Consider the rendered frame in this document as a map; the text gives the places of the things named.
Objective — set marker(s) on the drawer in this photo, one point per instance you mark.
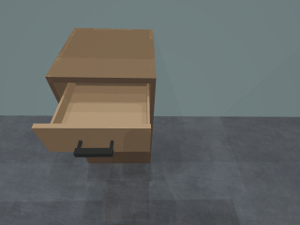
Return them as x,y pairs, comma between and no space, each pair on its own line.
97,113

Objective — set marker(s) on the handle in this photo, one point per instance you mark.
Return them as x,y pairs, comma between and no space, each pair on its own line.
93,152

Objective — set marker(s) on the cabinet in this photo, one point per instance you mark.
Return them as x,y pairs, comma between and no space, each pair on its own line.
108,55

